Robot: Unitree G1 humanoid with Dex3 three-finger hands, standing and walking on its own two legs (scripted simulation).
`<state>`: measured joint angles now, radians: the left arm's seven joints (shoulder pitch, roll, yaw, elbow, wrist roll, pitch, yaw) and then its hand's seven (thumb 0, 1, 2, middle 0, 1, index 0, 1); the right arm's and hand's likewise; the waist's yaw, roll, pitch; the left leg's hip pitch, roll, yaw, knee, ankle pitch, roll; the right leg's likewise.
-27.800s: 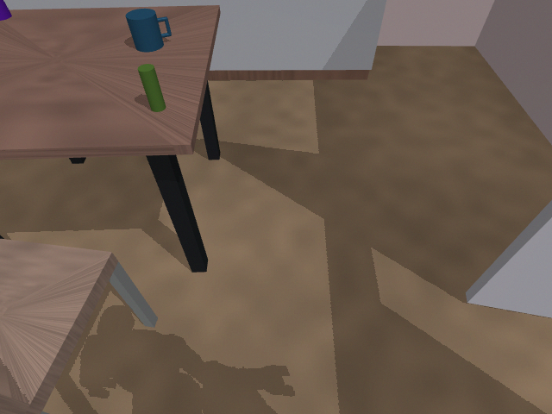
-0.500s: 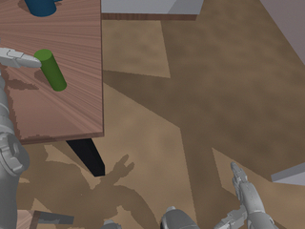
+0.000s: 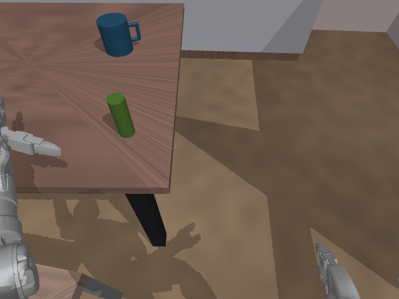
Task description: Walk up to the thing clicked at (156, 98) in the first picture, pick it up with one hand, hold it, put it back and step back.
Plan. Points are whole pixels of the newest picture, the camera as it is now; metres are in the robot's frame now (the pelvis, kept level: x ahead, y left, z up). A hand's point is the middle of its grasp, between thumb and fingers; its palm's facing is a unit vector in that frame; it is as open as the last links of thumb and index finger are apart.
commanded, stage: sink last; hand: left
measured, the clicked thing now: (121, 116) +0.52 +0.17 +0.05
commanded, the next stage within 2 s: home in 0.78 s
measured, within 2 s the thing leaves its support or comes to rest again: neither
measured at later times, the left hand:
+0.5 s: hand (7, 254) +0.18 +0.24 +0.16, palm faces +0.37 -0.82 -0.43, open 17.5 cm
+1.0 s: hand out of the picture +0.13 +0.23 +0.15, palm faces +0.38 -0.82 -0.43, open 17.4 cm
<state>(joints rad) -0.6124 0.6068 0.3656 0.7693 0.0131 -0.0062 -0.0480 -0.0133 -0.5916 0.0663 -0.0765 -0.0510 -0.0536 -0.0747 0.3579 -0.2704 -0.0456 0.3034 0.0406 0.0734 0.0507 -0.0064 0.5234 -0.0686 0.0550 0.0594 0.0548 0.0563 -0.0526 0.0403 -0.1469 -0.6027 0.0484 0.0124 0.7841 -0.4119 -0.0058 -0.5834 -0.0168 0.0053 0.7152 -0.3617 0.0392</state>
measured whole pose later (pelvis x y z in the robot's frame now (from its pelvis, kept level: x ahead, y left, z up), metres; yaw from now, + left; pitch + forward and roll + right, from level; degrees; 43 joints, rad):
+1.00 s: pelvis -0.05 -0.02 +0.00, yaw +3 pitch +1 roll +1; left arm 0.53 0.34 0.35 -0.37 -0.08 -0.23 0.02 -0.01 -0.54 0.04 -0.07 -0.07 -0.08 -0.06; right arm 0.41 -0.21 -0.14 0.32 0.04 -0.07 -0.05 -0.01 0.39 -0.15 0.08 0.10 0.08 0.09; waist 0.04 0.04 -0.05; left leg -0.44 0.01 -0.01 0.78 -0.36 -0.02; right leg -0.45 -0.05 -0.01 0.80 -0.37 0.02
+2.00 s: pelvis -0.03 -0.02 -0.02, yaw +2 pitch +7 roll -1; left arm 0.44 0.19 0.00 0.12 -0.01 0.04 0.13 -0.01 -0.53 0.05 -0.06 -0.05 -0.06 -0.05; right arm 0.27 -0.21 0.00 0.53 0.01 -0.08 -0.10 0.02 -0.90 -0.90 0.20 0.31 0.20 0.30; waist -0.01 0.03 -0.08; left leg -0.58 0.05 -0.02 0.92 -0.45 -0.03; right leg -0.57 -0.02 -0.02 0.89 -0.43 0.02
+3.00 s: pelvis -0.04 -0.02 -0.03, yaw +2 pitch +7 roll -1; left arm 0.47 0.20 -0.01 -0.01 -0.01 0.21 0.13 -0.01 -0.57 0.03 -0.06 -0.05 -0.06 -0.05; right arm 0.29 -0.21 0.02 0.50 0.01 -0.13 -0.15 0.02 -0.89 -0.90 0.20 0.31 0.20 0.30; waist -0.02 0.04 -0.10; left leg -0.64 0.05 -0.04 0.97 -0.46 -0.03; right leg -0.62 -0.02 -0.04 0.93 -0.45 0.02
